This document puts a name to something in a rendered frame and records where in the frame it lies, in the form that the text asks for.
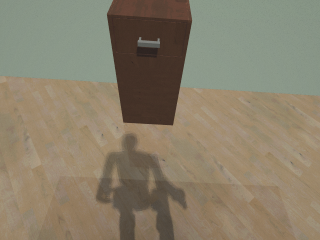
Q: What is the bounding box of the handle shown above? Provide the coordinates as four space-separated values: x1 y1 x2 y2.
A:
137 37 160 48

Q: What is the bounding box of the cabinet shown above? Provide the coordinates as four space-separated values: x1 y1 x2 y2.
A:
107 0 192 126

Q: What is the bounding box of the drawer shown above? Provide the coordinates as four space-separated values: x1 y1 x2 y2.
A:
113 17 187 57

